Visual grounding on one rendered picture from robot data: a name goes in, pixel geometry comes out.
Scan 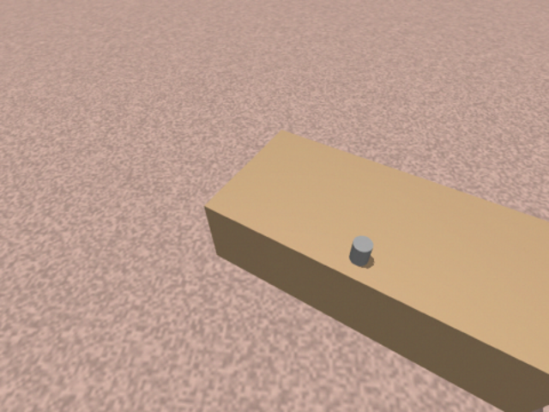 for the can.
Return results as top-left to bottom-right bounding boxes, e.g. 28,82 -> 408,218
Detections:
349,236 -> 373,266

